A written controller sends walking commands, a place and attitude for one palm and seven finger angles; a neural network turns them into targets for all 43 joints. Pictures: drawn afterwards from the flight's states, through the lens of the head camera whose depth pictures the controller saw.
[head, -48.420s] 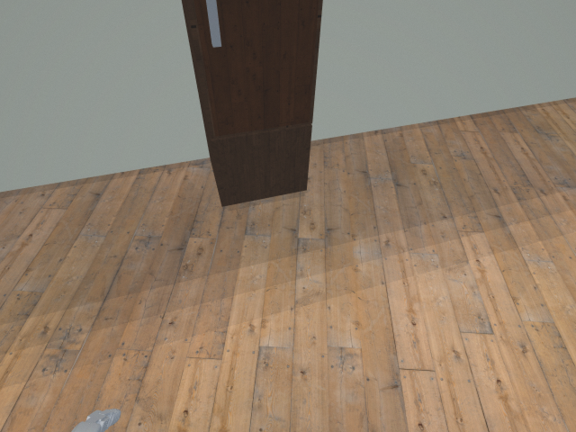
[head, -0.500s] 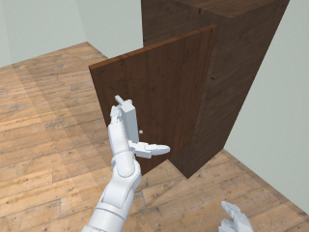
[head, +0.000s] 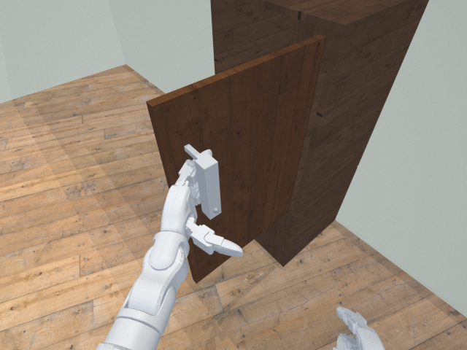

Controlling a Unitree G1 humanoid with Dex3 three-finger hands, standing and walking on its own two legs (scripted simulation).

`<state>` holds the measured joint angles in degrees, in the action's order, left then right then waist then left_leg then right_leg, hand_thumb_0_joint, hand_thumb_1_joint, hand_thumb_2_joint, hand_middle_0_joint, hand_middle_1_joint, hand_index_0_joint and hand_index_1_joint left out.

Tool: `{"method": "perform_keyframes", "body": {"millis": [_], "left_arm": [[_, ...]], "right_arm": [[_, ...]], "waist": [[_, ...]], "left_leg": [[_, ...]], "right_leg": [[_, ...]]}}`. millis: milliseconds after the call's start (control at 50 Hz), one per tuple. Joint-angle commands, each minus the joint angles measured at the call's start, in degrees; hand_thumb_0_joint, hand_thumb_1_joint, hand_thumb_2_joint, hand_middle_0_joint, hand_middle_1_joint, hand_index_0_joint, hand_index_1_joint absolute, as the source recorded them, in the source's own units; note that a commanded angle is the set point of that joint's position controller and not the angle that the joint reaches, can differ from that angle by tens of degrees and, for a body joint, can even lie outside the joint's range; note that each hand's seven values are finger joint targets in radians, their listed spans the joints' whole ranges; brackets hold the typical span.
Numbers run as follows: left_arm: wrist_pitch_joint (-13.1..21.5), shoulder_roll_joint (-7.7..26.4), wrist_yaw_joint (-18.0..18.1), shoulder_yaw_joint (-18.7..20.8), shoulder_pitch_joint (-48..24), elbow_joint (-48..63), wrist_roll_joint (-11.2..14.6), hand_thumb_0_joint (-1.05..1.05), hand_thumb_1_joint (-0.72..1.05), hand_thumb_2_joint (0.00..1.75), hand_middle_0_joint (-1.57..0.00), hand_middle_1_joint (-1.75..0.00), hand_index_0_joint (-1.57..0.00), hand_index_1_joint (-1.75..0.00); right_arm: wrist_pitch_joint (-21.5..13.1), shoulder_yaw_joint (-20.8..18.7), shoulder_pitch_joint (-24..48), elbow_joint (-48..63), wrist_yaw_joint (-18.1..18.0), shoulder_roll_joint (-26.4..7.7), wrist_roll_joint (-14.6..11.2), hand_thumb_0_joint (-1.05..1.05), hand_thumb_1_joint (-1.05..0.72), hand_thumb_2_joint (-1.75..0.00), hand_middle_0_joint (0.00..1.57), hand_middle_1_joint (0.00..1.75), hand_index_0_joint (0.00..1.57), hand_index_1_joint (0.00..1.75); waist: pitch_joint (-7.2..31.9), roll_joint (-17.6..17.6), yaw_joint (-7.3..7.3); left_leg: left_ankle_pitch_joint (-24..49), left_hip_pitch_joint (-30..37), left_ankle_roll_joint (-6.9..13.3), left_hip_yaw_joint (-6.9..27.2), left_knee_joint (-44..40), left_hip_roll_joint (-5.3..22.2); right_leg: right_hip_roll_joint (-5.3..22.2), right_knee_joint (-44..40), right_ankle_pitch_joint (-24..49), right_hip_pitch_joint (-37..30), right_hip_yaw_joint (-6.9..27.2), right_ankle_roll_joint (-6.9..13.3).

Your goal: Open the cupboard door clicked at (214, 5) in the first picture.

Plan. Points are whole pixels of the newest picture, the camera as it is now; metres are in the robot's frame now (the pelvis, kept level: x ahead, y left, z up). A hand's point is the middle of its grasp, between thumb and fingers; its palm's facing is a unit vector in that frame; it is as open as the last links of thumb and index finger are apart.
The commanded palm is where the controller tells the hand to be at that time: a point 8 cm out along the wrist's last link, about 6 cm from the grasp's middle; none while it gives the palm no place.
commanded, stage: slide the hand sideways off the handle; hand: left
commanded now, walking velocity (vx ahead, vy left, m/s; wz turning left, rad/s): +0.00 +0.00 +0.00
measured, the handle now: (201, 181) +0.38 +0.08 +0.11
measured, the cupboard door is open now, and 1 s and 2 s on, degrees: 90 90 90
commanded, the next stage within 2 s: draw the hand back to the body in 0.82 s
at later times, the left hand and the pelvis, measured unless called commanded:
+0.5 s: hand (186, 234) +0.27 +0.09 +0.10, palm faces -0.03 -1.00 +0.00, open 16.3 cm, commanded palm +0.24 +0.16 +0.10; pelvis +0.01 -0.02 +0.00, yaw +0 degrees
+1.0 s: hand (162, 250) +0.24 +0.13 +0.10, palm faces -0.04 -1.00 -0.01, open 16.4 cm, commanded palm +0.22 +0.19 +0.11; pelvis +0.02 -0.02 +0.00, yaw +1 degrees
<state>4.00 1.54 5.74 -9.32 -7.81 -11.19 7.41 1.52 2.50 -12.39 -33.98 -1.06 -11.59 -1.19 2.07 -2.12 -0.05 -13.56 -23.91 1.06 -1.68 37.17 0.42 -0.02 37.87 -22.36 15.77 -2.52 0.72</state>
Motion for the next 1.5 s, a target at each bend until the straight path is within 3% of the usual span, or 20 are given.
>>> {"method": "perform_keyframes", "body": {"millis": [0,60,120,240,380,480,600,680,760,860,980,1060,1120,1220,1300,1400,1420,1440,1460,1480], "left_arm": [[5.40,2.21,1.12,2.34,-10.50,16.96,-2.29,0.00,-0.50,0.30,-0.15,-0.30,-0.15,-0.30],[5.58,6.53,0.41,5.87,-7.93,19.05,-1.95,0.00,-0.50,0.30,-0.15,-0.30,-0.15,-0.30],[5.20,6.59,-0.74,5.99,-5.99,21.78,-1.21,0.00,-0.50,0.30,-0.15,-0.30,-0.15,-0.30],[4.95,7.31,-3.92,7.36,-0.48,24.66,1.83,0.00,-0.50,0.30,-0.15,-0.30,-0.15,-0.30],[5.87,9.74,-6.32,8.97,3.67,27.60,2.07,0.00,-0.50,0.30,-0.15,-0.30,-0.15,-0.30],[6.03,11.70,-8.56,11.87,9.33,29.86,3.27,0.00,-0.50,0.30,-0.15,-0.30,-0.15,-0.30],[6.37,13.60,-11.16,15.64,18.29,31.22,5.32,0.00,-0.50,0.30,-0.15,-0.30,-0.15,-0.30],[7.04,15.42,-13.11,17.40,19.68,32.98,6.41,0.00,-0.50,0.30,-0.15,-0.30,-0.15,-0.30],[8.46,16.38,-15.49,17.91,18.33,33.25,7.55,0.00,-0.50,0.30,-0.15,-0.30,-0.15,-0.30],[9.53,14.47,-17.51,15.04,17.64,33.88,8.61,0.00,-0.50,0.30,-0.15,-0.30,-0.15,-0.30],[8.41,17.15,-15.88,18.29,21.32,35.61,7.50,0.00,-0.50,0.30,-0.15,-0.30,-0.15,-0.30],[6.83,19.27,-14.82,22.21,24.73,36.64,8.58,0.00,-0.50,0.30,-0.15,-0.30,-0.15,-0.30],[5.62,17.53,-15.73,20.81,24.63,37.78,9.27,0.00,-0.50,0.30,-0.15,-0.30,-0.15,-0.30],[3.72,19.01,-17.48,21.27,21.76,38.91,10.07,0.00,-0.50,0.30,-0.15,-0.30,-0.15,-0.30],[3.08,20.28,-18.78,22.81,22.23,40.71,11.04,0.00,-0.50,0.30,-0.15,-0.30,-0.15,-0.30],[1.97,21.84,-19.25,25.44,22.75,41.32,11.91,0.00,-0.32,0.37,-0.16,-0.30,-0.16,-0.30],[3.75,27.77,-10.88,26.09,19.37,46.04,3.44,0.00,-0.29,0.39,-0.16,-0.30,-0.16,-0.30],[3.46,22.68,-7.44,23.95,24.07,42.20,2.62,0.00,-0.26,0.40,-0.16,-0.30,-0.16,-0.30],[3.01,22.10,-5.85,23.37,25.50,41.66,2.00,0.00,-0.22,0.42,-0.16,-0.30,-0.16,-0.30],[2.84,20.30,-4.70,21.63,27.13,41.21,0.83,0.00,-0.18,0.43,-0.16,-0.30,-0.16,-0.30]], "right_arm": [[-3.25,-2.32,7.17,10.92,0.86,-5.61,0.45,0.00,-0.90,-0.90,0.20,0.30,0.20,0.30],[-2.80,-2.13,7.72,11.25,0.61,-5.77,0.40,0.00,-0.90,-0.90,0.20,0.30,0.20,0.30],[-2.81,-1.84,8.61,11.87,0.26,-5.39,0.18,0.00,-0.90,-0.90,0.20,0.30,0.20,0.30],[-4.03,-1.85,9.05,11.90,-0.62,-5.76,-0.26,0.00,-0.90,-0.90,0.20,0.30,0.20,0.30],[-5.67,-2.23,8.12,11.79,-0.90,-6.19,-0.21,0.00,-0.90,-0.90,0.20,0.30,0.20,0.30],[-6.32,-2.29,7.74,12.30,-1.12,-6.22,-0.18,0.00,-0.90,-0.90,0.20,0.30,0.20,0.30],[-7.12,-2.31,7.41,12.78,-1.47,-6.25,-0.46,0.00,-0.90,-0.90,0.20,0.30,0.20,0.30],[-7.78,-2.50,6.94,12.80,-1.86,-6.76,-0.56,0.00,-0.90,-0.90,0.20,0.30,0.20,0.30],[-9.01,-2.69,5.90,12.06,-2.44,-7.41,-0.61,0.00,-0.90,-0.90,0.20,0.30,0.20,0.30],[-11.07,-2.82,5.29,11.76,-2.73,-7.78,-0.85,0.00,-0.90,-0.90,0.20,0.30,0.20,0.30],[-11.86,-2.81,5.91,12.57,-2.63,-7.40,-0.95,0.00,-0.90,-0.90,0.20,0.30,0.20,0.30],[-12.09,-2.58,5.97,12.80,-2.70,-7.42,-0.99,0.00,-0.90,-0.90,0.20,0.30,0.20,0.30],[-12.20,-2.25,6.46,13.17,-2.85,-7.30,-1.39,0.00,-0.90,-0.90,0.20,0.30,0.20,0.30],[-13.17,-2.05,6.16,12.49,-3.57,-7.88,-1.63,0.00,-0.90,-0.90,0.20,0.30,0.20,0.30],[-14.24,-1.90,6.36,12.42,-4.04,-8.00,-1.68,0.00,-0.90,-0.90,0.20,0.30,0.20,0.30],[-15.01,-1.60,6.74,11.95,-4.27,-7.97,-1.80,0.00,-0.90,-0.90,0.20,0.30,0.20,0.30],[-14.31,-1.64,9.01,11.30,-5.26,-7.24,-0.57,0.00,-0.90,-0.90,0.20,0.30,0.20,0.30],[-13.93,-1.35,8.20,10.43,-5.56,-6.66,0.08,0.00,-0.90,-0.90,0.20,0.30,0.20,0.30],[-13.70,-1.50,8.23,10.53,-5.44,-6.99,0.03,0.00,-0.90,-0.90,0.20,0.30,0.20,0.30],[-13.07,-1.34,8.13,10.12,-5.44,-6.72,0.14,0.00,-0.90,-0.90,0.20,0.30,0.20,0.30]], "waist": [[11.48,4.06,1.18],[10.16,3.29,1.72],[8.21,1.35,1.23],[6.98,2.29,0.63],[7.70,3.71,0.07],[9.66,2.94,1.10],[8.55,2.72,1.71],[7.69,3.18,1.02],[7.15,3.89,-0.04],[7.77,2.69,-0.57],[10.07,0.82,1.73],[9.73,3.35,2.65],[7.68,1.89,2.18],[5.03,0.40,1.18],[6.54,0.31,1.99],[6.36,-0.96,2.54],[2.06,0.48,3.34],[-0.39,0.18,2.25],[-1.19,2.99,2.37],[-1.55,2.72,2.01]], "left_leg": [[1.80,13.77,-0.11,2.50,-5.21,0.76],[0.71,12.58,0.06,1.51,-5.28,0.51],[1.03,12.77,0.16,0.99,-5.20,0.45],[1.13,13.18,0.18,1.28,-5.10,0.30],[3.18,13.11,0.59,1.25,-3.85,-0.14],[5.87,12.59,0.68,1.00,-3.08,-0.54],[7.51,11.28,0.55,0.88,-2.06,-0.74],[7.06,9.98,0.58,0.97,-1.13,-0.97],[6.23,9.44,0.67,1.56,-0.01,-1.01],[6.01,9.74,0.79,2.24,0.92,-1.13],[6.79,10.05,0.71,2.00,-0.34,-0.99],[7.46,9.84,0.67,1.96,-0.88,-0.68],[6.56,9.98,0.56,1.63,-1.57,-0.76],[3.94,10.59,0.65,2.42,-2.12,-0.58],[4.61,11.93,0.69,2.85,-2.83,-0.57],[4.44,12.65,0.47,3.11,-4.03,-0.49],[2.95,13.67,0.47,1.79,-5.57,-0.36],[1.93,14.75,0.28,1.47,-6.35,-0.27],[0.77,14.53,0.28,1.87,-6.86,-0.11],[0.60,15.71,0.44,1.61,-7.72,0.32]], "right_leg": [[-1.59,-7.00,8.03,6.44,-0.59,0.85],[-1.51,-8.51,7.26,4.97,0.53,0.80],[-1.53,-9.21,8.12,5.39,0.84,0.64],[-1.78,-9.96,8.88,5.41,0.77,0.24],[-1.37,-9.21,12.87,5.40,1.25,-0.38],[-0.94,-8.17,18.28,3.17,1.66,-0.65],[-0.52,-7.48,24.30,2.26,2.07,-1.38],[-0.09,-7.38,26.07,2.68,2.80,-2.15],[-0.10,-7.34,24.39,4.34,3.17,-2.36],[-0.14,-6.48,23.07,6.40,2.71,-2.24],[-0.43,-5.53,20.06,4.93,1.53,-1.11],[-0.70,-6.01,21.40,3.15,1.16,-1.13],[-1.09,-6.55,19.69,4.16,0.59,-1.08],[-1.34,-8.65,14.30,6.22,0.80,-0.92],[-1.38,-8.81,14.35,5.12,0.36,-0.70],[-1.56,-9.24,13.58,4.36,-0.37,-0.49],[-0.41,-15.83,11.13,5.44,2.88,-0.12],[0.11,-17.42,8.76,5.64,2.48,-0.10],[-0.02,-18.43,6.58,5.96,2.42,-0.17],[0.10,-18.47,6.21,5.30,2.11,-0.27]]}}
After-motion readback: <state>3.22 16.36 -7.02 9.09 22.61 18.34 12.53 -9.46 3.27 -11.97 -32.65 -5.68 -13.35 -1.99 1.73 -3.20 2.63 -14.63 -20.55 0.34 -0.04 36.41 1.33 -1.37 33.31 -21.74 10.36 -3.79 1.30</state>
